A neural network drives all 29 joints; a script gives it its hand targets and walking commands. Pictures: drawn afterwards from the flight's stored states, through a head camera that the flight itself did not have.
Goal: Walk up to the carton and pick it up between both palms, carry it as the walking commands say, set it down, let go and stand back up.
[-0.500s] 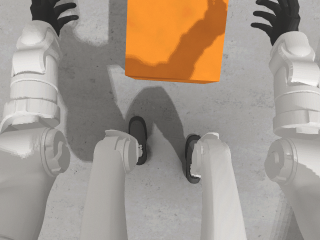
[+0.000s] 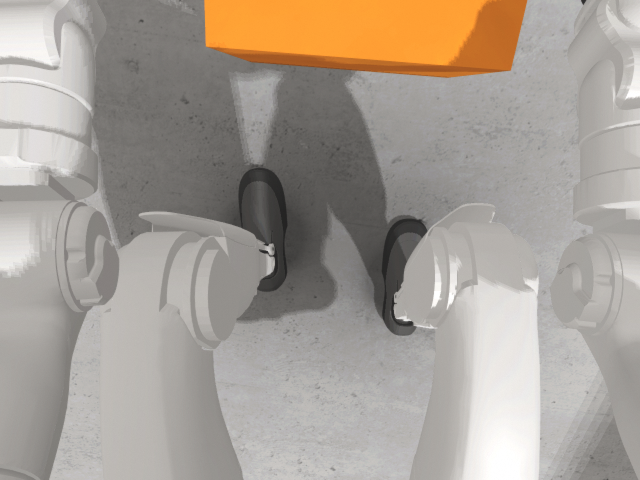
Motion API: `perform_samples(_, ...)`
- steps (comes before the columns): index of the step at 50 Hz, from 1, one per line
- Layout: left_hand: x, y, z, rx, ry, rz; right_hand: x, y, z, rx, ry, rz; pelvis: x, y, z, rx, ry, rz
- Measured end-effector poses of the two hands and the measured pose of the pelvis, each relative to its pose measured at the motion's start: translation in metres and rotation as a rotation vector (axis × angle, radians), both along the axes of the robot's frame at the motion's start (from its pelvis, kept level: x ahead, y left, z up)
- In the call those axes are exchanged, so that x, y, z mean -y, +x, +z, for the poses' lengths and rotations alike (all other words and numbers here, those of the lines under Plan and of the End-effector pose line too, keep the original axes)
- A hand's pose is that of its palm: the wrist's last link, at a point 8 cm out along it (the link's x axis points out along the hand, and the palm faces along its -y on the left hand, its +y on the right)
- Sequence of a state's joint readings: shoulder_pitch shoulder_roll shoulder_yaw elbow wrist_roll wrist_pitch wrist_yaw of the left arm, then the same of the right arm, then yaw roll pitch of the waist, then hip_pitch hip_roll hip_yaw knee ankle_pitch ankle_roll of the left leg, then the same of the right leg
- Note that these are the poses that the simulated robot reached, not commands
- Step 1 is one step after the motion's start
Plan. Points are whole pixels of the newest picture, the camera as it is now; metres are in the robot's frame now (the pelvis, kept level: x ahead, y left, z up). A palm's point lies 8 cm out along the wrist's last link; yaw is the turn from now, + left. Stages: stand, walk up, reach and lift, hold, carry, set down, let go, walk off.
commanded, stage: reach and lift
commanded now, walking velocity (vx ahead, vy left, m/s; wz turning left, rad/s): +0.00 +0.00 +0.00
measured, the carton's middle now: out of the picture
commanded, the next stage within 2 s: none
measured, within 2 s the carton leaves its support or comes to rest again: neither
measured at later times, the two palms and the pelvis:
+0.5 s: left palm out of the picture +0.56 +0.20 -0.23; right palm out of the picture +0.52 -0.23 -0.25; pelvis +0.01 +0.00 -0.05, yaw +0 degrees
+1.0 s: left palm out of the picture +0.57 +0.19 -0.23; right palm out of the picture +0.52 -0.22 -0.25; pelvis +0.01 +0.00 -0.05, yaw +0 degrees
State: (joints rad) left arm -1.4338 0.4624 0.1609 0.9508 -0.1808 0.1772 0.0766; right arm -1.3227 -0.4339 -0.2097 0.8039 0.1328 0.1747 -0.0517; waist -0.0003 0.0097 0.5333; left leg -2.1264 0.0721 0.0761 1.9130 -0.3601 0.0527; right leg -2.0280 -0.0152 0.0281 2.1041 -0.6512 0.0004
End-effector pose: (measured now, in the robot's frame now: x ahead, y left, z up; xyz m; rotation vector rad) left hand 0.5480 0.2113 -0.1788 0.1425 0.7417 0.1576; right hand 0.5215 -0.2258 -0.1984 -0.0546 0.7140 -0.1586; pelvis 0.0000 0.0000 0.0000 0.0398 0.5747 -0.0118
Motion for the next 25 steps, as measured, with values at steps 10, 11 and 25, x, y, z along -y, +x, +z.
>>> perform_samples(10,-0.008,-0.007,-0.031,-0.069,-0.004,0.020,-0.004,0.003,-0.022,-0.010,-0.010,0.004,-0.002,0.000,-0.032,0.027,-0.005,0.002)
perform_samples(11,-0.007,-0.005,-0.033,-0.068,-0.004,0.013,-0.003,0.002,-0.026,-0.022,-0.011,0.001,-0.003,0.000,-0.034,0.025,-0.006,0.003)
perform_samples(25,0.006,0.014,-0.047,-0.033,-0.017,0.003,0.005,0.000,-0.053,-0.050,-0.013,-0.003,0.000,0.007,-0.051,0.019,-0.001,0.004)
